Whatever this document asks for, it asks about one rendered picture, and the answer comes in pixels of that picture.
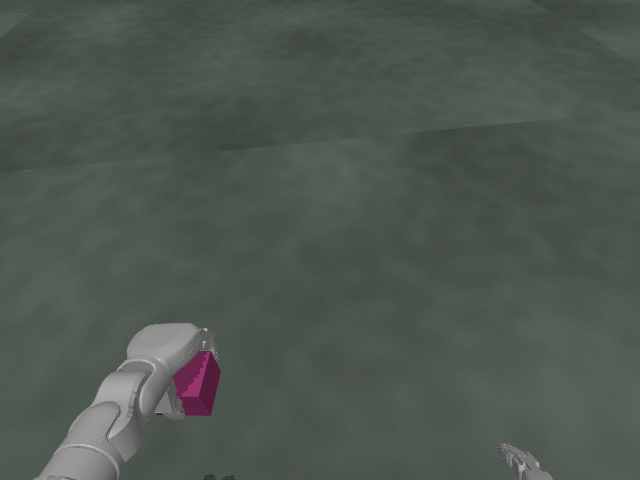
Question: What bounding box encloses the left robot arm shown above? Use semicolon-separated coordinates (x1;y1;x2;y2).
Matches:
32;355;170;480

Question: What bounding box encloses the right robot hand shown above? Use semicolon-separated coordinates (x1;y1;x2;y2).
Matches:
498;443;553;480

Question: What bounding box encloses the small box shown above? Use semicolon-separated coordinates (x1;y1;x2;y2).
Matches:
156;351;221;416

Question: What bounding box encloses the left robot hand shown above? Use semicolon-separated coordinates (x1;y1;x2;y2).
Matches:
127;323;219;420

